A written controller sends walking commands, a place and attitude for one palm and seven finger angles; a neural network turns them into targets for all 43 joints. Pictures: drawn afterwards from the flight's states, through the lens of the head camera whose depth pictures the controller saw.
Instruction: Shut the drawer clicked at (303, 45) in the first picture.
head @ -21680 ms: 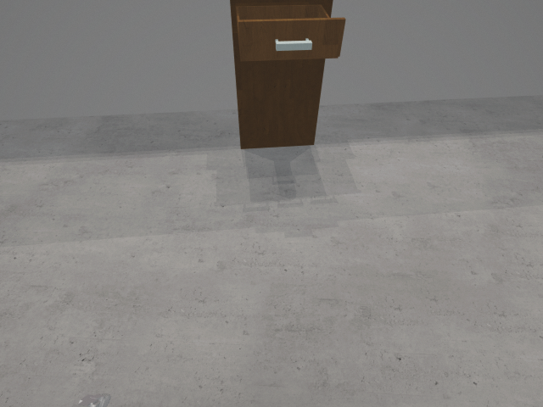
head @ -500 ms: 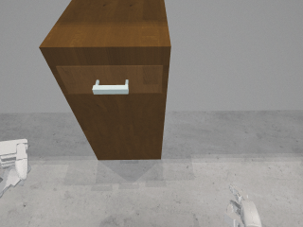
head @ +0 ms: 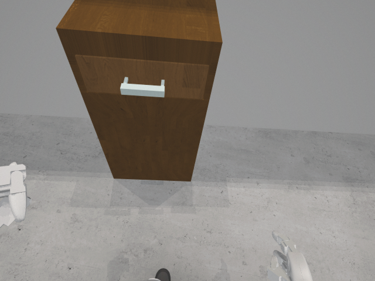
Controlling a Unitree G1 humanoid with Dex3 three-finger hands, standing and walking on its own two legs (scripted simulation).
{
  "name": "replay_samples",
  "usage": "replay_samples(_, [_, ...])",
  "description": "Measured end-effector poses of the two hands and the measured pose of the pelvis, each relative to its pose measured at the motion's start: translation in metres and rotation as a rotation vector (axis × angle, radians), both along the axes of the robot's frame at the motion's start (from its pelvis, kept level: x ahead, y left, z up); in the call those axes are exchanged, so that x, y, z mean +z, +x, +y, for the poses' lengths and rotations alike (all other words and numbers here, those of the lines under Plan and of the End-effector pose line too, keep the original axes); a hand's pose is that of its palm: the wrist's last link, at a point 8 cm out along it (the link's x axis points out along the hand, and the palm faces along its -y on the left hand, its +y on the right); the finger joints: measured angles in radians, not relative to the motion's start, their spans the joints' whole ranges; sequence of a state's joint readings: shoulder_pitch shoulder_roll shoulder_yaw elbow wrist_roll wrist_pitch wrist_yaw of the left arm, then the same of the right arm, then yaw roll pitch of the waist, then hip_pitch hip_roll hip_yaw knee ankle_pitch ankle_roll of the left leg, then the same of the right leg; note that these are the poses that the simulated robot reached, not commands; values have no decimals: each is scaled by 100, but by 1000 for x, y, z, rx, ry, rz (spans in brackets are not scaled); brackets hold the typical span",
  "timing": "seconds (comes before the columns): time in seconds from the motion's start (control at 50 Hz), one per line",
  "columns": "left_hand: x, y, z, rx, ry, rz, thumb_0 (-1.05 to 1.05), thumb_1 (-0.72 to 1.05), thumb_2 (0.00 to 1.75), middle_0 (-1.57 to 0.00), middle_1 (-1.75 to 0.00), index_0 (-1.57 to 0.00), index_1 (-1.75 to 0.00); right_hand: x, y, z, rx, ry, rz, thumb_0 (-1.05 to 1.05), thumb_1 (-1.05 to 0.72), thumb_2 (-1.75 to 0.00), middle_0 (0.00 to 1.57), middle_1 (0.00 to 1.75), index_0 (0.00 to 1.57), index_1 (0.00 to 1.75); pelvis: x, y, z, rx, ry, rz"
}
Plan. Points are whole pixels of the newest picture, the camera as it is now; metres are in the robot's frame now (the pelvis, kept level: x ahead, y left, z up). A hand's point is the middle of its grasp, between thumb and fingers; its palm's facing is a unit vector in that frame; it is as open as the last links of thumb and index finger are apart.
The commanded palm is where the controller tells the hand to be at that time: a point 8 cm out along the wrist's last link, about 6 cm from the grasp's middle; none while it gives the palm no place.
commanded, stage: step back with the hand held close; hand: left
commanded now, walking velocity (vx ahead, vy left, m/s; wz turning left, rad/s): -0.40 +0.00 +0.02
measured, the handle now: (143, 85) +0.66 +0.19 -0.03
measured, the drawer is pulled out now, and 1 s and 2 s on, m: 0.00 0.00 0.00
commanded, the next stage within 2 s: stop stepping back and stand still in 0.10 s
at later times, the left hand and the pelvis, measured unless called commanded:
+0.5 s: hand out of the picture +0.08 +0.22 +0.15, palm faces +0.33 -0.85 -0.41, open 3.2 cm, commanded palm +0.02 +0.26 +0.18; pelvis -0.12 -0.01 -0.01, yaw -2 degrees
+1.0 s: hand out of the picture +0.06 +0.22 +0.16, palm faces +0.31 -0.82 -0.48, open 3.2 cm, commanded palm none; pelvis -0.14 -0.01 -0.01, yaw -1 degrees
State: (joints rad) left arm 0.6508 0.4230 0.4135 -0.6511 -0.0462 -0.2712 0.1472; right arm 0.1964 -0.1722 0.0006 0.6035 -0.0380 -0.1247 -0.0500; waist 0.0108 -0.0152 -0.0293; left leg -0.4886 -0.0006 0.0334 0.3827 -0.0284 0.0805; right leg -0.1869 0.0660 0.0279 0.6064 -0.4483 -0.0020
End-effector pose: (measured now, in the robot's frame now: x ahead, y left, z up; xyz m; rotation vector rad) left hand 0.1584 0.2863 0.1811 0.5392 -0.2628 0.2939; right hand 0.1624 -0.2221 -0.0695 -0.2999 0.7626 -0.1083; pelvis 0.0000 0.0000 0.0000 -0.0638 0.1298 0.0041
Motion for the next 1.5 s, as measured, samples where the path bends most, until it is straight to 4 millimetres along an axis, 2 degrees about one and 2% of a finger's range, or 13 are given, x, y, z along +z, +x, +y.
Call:
replay_samples(0.12, [-5,-14,-35,-150,53,42,1,89,90,-141,-160,-140,-160,-9,-11,-3,42,49,-47,1,-90,-90,20,30,20,30,-9,-47,-13,-49,33,-6])
replay_samples(0.2, [4,-44,-53,-215,111,63,1,89,90,-141,-160,-140,-160,-14,-40,-15,9,89,-57,1,-90,-90,20,30,20,30,-13,-79,-21,-39,6,-42])
replay_samples(0.38, [-11,-97,-25,5,-19,62,1,89,90,-141,-160,-140,-160,-13,-121,-49,-155,27,1,1,-90,-90,20,30,20,30,-9,-92,-17,-46,56,-83])
replay_samples(0.54, [-11,-119,-27,-25,-58,19,1,89,90,-141,-160,-140,-160,-2,-161,-44,-158,5,-50,1,-90,-90,20,30,20,30,-5,-126,-11,-31,57,-127])
replay_samples(0.72, [-1,-159,-18,4,-32,-25,1,89,90,-141,-160,-140,-160,-12,-183,-24,-120,39,-14,1,-90,-90,20,30,20,30,-6,-144,-7,-35,39,-135])
replay_samples(0.84, [-23,-144,-3,63,-97,-38,1,89,90,-141,-160,-140,-160,-25,-184,-14,-115,23,-6,1,-90,-90,20,30,20,30,-16,-147,2,-23,58,-153])
replay_samples(1.0, [-1,-138,-27,-37,23,-8,1,89,90,-141,-160,-140,-160,-21,-173,0,-69,104,-34,1,-90,-90,20,30,20,30,-12,-142,-8,-29,52,-135])
replay_samples(1.04, [-26,-128,-24,-42,19,88,1,89,90,-141,-160,-140,-159,-32,-170,-5,-44,120,7,1,-90,-90,20,30,20,30,-12,-138,-6,-4,46,-117])
replay_samples(1.12, [-153,-113,-5,102,-222,533,0,90,90,-137,-156,-136,-156,-59,-173,-14,-41,113,148,1,-90,-90,20,30,20,30,-19,-132,2,36,51,-118])
replay_samples(1.18, [-252,-141,-17,175,-398,907,0,91,90,-129,-150,-129,-149,-65,-184,-16,-64,81,235,1,-90,-90,20,30,20,30,-21,-129,6,37,61,-135])
replay_samples(1.24, [-315,-193,-48,174,-515,1234,1,91,90,-120,-140,-119,-140,-60,-203,-14,-99,52,302,1,-90,-90,20,30,20,30,-17,-127,8,24,66,-147])
replay_samples(1.4, [-332,-296,-29,344,-556,1559,1,91,90,-92,-116,-91,-109,-60,-258,2,-142,42,537,1,-91,-90,20,30,20,30,-2,-126,13,24,46,-136])
replay_samples(1.5, [-325,-336,-30,391,-562,1677,1,91,90,-73,-92,-71,-88,-67,-280,18,-162,79,609,1,-91,-90,20,30,20,30,1,-127,20,19,50,-143])
